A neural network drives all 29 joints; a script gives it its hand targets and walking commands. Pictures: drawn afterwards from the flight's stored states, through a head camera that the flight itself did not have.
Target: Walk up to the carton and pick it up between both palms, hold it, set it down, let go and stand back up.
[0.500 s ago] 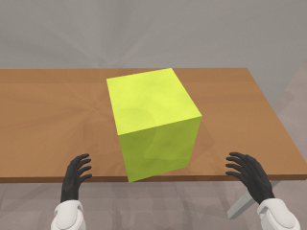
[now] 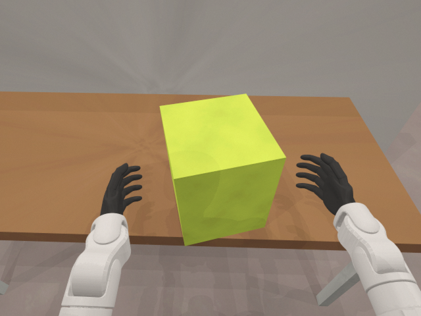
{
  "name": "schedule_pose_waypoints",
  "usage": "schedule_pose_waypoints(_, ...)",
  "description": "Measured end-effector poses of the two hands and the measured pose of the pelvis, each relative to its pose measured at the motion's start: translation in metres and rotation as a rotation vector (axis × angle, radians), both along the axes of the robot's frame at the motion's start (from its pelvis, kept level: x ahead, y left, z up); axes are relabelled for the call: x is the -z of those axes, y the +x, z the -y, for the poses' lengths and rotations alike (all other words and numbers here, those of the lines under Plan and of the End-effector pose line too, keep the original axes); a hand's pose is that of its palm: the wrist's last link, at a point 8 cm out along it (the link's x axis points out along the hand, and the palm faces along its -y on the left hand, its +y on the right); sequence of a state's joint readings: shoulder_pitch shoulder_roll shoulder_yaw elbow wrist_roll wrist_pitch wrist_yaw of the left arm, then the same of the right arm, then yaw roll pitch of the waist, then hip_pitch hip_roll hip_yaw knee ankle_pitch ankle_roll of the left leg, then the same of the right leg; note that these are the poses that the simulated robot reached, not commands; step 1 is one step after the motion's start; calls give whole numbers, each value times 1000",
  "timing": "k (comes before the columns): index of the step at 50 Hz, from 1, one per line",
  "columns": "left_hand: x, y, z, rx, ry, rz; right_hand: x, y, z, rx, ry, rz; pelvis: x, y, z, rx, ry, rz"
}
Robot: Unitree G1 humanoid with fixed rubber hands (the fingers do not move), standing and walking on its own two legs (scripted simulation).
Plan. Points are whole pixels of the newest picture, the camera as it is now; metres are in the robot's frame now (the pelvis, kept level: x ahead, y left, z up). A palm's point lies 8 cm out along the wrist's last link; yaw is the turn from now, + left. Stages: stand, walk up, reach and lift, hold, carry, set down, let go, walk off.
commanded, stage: reach and lift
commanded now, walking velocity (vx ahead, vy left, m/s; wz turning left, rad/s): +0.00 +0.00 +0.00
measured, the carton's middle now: (215, 170) +0.44 +0.04 +0.02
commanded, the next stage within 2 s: none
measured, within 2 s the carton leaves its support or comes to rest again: neither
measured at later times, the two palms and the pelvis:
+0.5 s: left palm (111, 166) +0.32 +0.21 +0.16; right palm (322, 153) +0.40 -0.16 +0.14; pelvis +0.00 +0.00 +0.00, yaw +0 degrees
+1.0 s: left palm (118, 132) +0.38 +0.20 +0.19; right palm (308, 113) +0.46 -0.14 +0.18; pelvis +0.01 +0.00 +0.00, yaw +0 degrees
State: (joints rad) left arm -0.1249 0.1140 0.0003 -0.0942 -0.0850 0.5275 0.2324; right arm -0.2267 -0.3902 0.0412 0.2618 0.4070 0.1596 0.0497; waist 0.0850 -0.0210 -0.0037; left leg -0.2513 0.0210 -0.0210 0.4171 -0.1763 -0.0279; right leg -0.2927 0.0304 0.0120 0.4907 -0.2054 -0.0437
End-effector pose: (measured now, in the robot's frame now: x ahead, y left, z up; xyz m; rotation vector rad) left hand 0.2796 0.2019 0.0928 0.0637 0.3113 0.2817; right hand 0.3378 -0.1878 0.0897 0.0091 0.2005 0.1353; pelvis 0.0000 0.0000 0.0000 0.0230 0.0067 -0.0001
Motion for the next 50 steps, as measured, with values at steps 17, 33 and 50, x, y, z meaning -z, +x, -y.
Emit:
schedule_pose_waypoints(17, -44, 32, -2, -7, -3, 33, -32, 42, -15, -12, -13, -6, 0, 0, 0, 0, 0, 0)
schedule_pose_waypoints(33, -77, 61, -2, -6, -5, 56, -63, 86, -34, -20, -34, -35, 0, 1, 0, 0, 0, -2)
schedule_pose_waypoints(50, -94, 95, -1, -10, 7, 48, -90, 125, -51, -21, -15, -39, 0, 10, -1, 0, -1, -14)
